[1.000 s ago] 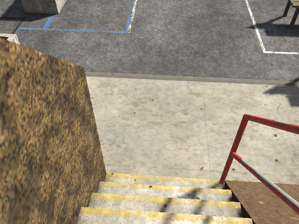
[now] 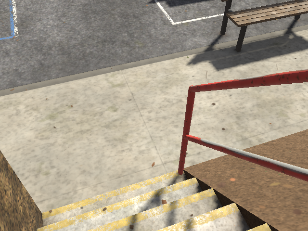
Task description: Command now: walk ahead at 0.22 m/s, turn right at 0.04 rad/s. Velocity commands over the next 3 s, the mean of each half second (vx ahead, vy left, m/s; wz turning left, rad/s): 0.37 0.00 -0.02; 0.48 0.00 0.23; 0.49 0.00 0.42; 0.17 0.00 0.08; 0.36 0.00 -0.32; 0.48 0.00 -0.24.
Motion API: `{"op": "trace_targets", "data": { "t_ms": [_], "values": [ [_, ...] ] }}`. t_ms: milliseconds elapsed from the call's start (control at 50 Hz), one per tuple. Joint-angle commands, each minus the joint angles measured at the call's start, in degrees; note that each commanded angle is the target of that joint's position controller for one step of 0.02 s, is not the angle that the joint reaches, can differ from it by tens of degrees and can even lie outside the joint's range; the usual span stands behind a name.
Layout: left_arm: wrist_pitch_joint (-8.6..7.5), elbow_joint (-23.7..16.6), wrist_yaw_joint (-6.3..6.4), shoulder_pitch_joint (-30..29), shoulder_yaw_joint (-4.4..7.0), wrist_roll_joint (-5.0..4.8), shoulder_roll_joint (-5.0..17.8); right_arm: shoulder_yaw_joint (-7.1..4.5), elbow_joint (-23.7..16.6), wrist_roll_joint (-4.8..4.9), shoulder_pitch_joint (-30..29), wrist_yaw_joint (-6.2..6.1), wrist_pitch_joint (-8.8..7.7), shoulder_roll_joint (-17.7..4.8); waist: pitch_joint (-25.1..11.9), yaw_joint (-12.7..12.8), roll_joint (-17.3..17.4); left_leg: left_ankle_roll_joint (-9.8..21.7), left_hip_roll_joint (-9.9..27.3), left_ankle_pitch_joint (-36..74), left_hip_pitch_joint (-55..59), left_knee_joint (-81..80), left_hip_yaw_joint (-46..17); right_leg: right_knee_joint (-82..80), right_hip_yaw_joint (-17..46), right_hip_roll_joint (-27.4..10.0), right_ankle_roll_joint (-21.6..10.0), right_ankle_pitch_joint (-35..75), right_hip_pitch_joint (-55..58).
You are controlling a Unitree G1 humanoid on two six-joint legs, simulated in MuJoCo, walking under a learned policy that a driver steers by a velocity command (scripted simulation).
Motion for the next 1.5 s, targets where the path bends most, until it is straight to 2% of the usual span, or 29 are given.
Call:
{"op": "trace_targets", "data": {
  "t_ms": [20,100,240,340,480,520,580,640,660,680,740,840,900,940,960,980,1020,1040,1080,1120,1160,1240,1280,1300,1320,1360,1400,1460,1500],
  "values": [
    [3.47,-6.9,6.74,-18.2,3.96,-2.54,6.8,-2.17,-1.5,4.75,10.1,-5.03,2.77,-7.7,3.5,-4.0,-6.1,5.4,11.5,-3.8,16.5,-6.3,-20.8,-15.8,-4.8,1.3,-3.2,-0.5,-15.1],
    [5.22,-4.4,6.3,-14.5,4.18,-0.54,3.7,-3.55,-1.6,2.27,15.5,-5.75,4.2,-8.2,6.0,-2.6,6.6,5.7,11.5,-4.6,19.4,-5.7,-25.1,-8.8,-5.0,3.3,-5.3,-3.8,-21.0],
    [6.5,-2.4,4.26,-21.5,3.97,1.14,-0.1,-2.13,-3.5,2.34,14.5,-6.04,4.24,-1.9,8.4,-2.2,1.3,3.2,9.0,-14.2,10.2,-8.3,-25.0,-29.7,-3.5,5.5,-3.5,16.3,-10.8],
    [5.58,-1.2,3.79,-19.7,6.17,0.79,4.5,-4.73,-3.2,0.54,14.0,-4.89,3.17,-9.5,3.2,-2.0,15.1,6.1,12.8,-1.5,6.0,-11.1,-23.8,-36.3,-4.6,7.2,-5.1,22.6,15.0],
    [3.91,7.6,2.87,1.1,6.56,0.57,3.7,-6.3,-5.5,1.15,4.7,-3.99,3.39,-9.1,3.3,7.8,3.5,5.1,8.3,21.7,-6.8,11.3,-10.4,-58.1,-7.3,7.8,-10.7,12.8,50.6],
    [1.41,11.7,2.36,11.5,7.87,-0.05,8.6,-5.76,-5.3,0.25,8.0,-5.42,3.73,-3.3,0.1,8.1,-13.9,1.5,-1.9,-22.0,-24.5,41.4,-7.5,-66.1,17.8,-8.8,-17.5,32.8,62.7],
    [-0.16,14.7,2.73,12.7,8.41,-1.07,11.9,-6.92,-9.4,-0.7,-4.9,-5.87,4.49,-7.2,8.1,8.5,-10.7,0.5,-1.5,-17.0,-38.5,40.6,-13.6,-76.2,33.1,-14.3,-25.7,7.4,50.3],
    [-0.91,13.0,3.47,4.1,7.12,1.57,6.5,-7.54,-4.4,0.78,-2.8,-6.34,6.18,-5.5,7.3,1.0,-5.2,-0.8,-2.6,9.5,-22.4,39.2,-10.9,-63.6,14.6,-6.9,-22.2,8.0,25.4],
    [-3.05,8.5,1.55,-2.6,3.65,9.33,-4.1,-1.65,-1.3,-9.01,3.3,-1.83,3.37,3.2,7.7,1.3,-6.5,0.7,1.6,25.9,-23.2,32.9,-13.0,-66.5,7.3,-1.0,-18.2,1.8,17.1],
    [-3.97,8.2,1.91,-4.0,3.96,8.33,-1.7,-2.65,0.1,-9.78,4.9,0.19,2.51,1.1,8.5,0.0,-9.5,1.1,2.2,29.8,-19.7,30.9,-9.6,-64.7,7.6,-3.3,-20.0,-1.6,12.5],
    [-5.75,10.7,3.26,3.2,3.23,9.37,4.5,-3.38,-1.0,-4.78,-2.2,2.21,0.21,-4.7,3.2,2.3,-4.4,-2.8,2.9,48.3,3.8,18.8,0.2,-57.6,-4.1,-0.7,-16.9,-15.6,-0.9],
    [-4.59,16.3,3.52,19.8,3.15,6.78,10.9,-2.36,-9.3,-6.65,-25.0,0.13,1.56,-5.2,8.5,11.3,-8.1,-1.5,4.2,27.0,-6.6,-1.1,-0.1,-53.0,12.7,-10.4,-19.6,-10.7,22.5],
    [-1.83,16.0,2.35,15.8,4.34,4.05,11.6,-4.22,-2.3,-5.82,-11.0,-0.87,2.13,-9.2,8.7,7.0,-1.4,0.1,9.3,21.4,-0.2,-26.1,-2.4,-34.6,9.6,-9.6,-14.9,-6.2,35.7],
    [0.16,18.7,-1.0,17.6,6.24,7.83,18.2,-7.8,9.0,-4.85,18.6,-1.18,0.68,-11.5,1.3,-4.9,5.7,0.5,2.2,30.9,39.7,-19.3,8.9,-3.3,-0.5,-0.4,-13.9,0.1,18.8],
    [-0.7,16.6,-3.15,18.7,4.86,6.41,8.1,-9.09,9.5,-5.84,21.1,-1.03,1.03,-17.6,-8.0,-3.4,14.4,12.0,11.5,52.9,52.9,-0.4,-5.7,20.5,-4.7,6.5,-10.5,-24.6,0.3],
    [-1.79,9.6,-3.78,9.9,4.45,4.15,6.0,-9.86,8.4,-6.21,19.6,-0.65,0.23,-19.9,-9.5,-4.1,7.5,13.2,15.8,53.7,57.9,1.5,-12.0,20.3,-4.2,6.0,-10.5,-22.5,-13.4],
    [-4.06,1.7,-2.05,-1.2,4.45,0.94,7.4,-7.78,7.4,-5.15,11.0,0.59,-0.18,-13.6,5.4,-3.2,5.9,17.8,25.3,8.6,40.9,-7.8,-33.2,11.9,3.4,0.8,-10.3,-13.6,-33.7],
    [-3.88,3.4,0.48,-1.3,3.24,3.26,4.5,-3.85,6.5,-6.38,6.5,0.45,-1.0,-1.1,7.7,0.1,-8.3,11.5,19.2,7.0,32.4,-5.0,-21.4,-11.8,7.3,-5.2,-11.3,5.2,-32.4],
    [-2.84,8.2,1.46,3.3,3.66,4.73,6.1,-1.87,4.1,-4.53,-1.2,-0.55,-1.91,2.4,11.7,5.0,-6.8,13.8,12.4,10.5,-3.3,-7.6,-14.0,-38.1,3.8,-6.0,-11.7,28.7,-2.6],
    [-1.62,8.5,-1.35,2.7,1.79,7.04,1.7,-0.42,1.8,-5.01,-7.6,-1.79,-3.2,1.6,5.7,7.4,3.4,10.6,3.1,3.4,-27.5,-2.3,-7.4,-38.4,-0.1,-3.1,-10.4,48.1,25.2],
    [-1.71,6.9,-1.9,3.0,2.0,6.0,4.4,-0.57,-0.4,-4.22,-6.0,-3.52,-4.47,-2.6,4.0,6.1,-5.1,8.2,-1.7,-3.7,-37.2,7.0,-5.4,-54.2,-2.1,-0.1,-9.4,66.8,37.9],
    [-1.05,3.3,-0.13,4.4,3.27,7.67,9.2,-1.3,-2.1,-4.04,-1.7,-2.63,-4.32,-8.3,8.4,7.9,-1.5,10.5,2.0,-8.5,-26.0,22.8,-21.7,-60.5,-2.1,4.0,-5.9,41.4,38.5],
    [0.33,-1.9,-1.43,-13.8,3.26,6.12,8.8,-2.19,-0.8,-1.65,5.7,-2.65,-2.46,-9.0,9.9,-1.8,0.8,12.1,4.0,0.1,5.0,23.0,-32.8,-92.7,1.5,2.0,-9.3,29.0,21.5],
    [0.09,2.7,-2.25,-3.7,3.54,8.22,8.6,-2.28,0.2,-6.25,4.7,-0.84,-1.42,-10.2,5.5,2.0,5.3,12.7,5.2,12.8,-3.4,31.8,-36.2,-70.6,0.7,2.7,-10.8,38.9,34.4],
    [0.08,6.9,-0.94,-0.5,5.0,5.47,9.9,-2.08,1.1,-1.27,8.3,-0.43,-0.52,-3.8,8.6,2.0,-6.3,9.2,-0.2,-1.1,4.3,38.4,-31.0,-106.9,4.6,-0.9,-12.1,36.9,32.2],
    [-1.96,17.9,-0.85,38.1,8.59,4.33,16.7,-2.64,-0.4,-2.28,7.6,5.03,-0.21,-3.5,-9.3,13.3,-13.2,3.0,-9.3,-7.5,-34.0,81.0,-17.4,-71.2,1.8,-9.9,-24.0,75.4,91.8],
    [-0.67,13.7,-1.57,23.7,11.07,7.62,21.8,-2.01,-6.0,0.14,8.2,4.24,-0.02,-0.9,-6.7,12.5,-9.4,-0.2,-5.9,-24.7,-64.2,87.7,-10.1,-67.8,19.2,-22.3,-34.2,65.1,93.6],
    [-0.36,16.2,0.53,14.5,3.89,9.48,-2.7,-0.76,-5.4,-2.85,-1.1,1.18,1.52,-0.4,11.3,5.9,5.5,1.9,8.7,10.6,-60.6,53.2,-13.8,-75.3,9.5,-12.4,-23.0,29.1,51.2],
    [-3.73,16.2,2.21,9.5,3.46,4.48,-1.5,-1.95,-3.7,-4.19,-5.7,3.36,1.4,-1.5,10.6,4.0,-3.9,1.7,7.7,36.7,-23.2,30.5,-0.3,-76.3,-3.9,-0.1,-18.6,30.0,14.4]
  ]
}}
Next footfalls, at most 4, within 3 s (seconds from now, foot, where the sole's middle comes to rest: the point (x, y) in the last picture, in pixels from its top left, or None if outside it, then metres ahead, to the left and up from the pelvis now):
0.48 right None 0.16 -0.16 -0.77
0.94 left None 0.31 0.08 -0.98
1.34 right None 0.57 -0.03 -1.20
1.80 left None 0.71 0.23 -1.41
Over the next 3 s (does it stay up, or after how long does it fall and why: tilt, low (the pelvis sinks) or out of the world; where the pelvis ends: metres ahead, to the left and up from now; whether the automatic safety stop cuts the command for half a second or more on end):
stays up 1.11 0.11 -0.99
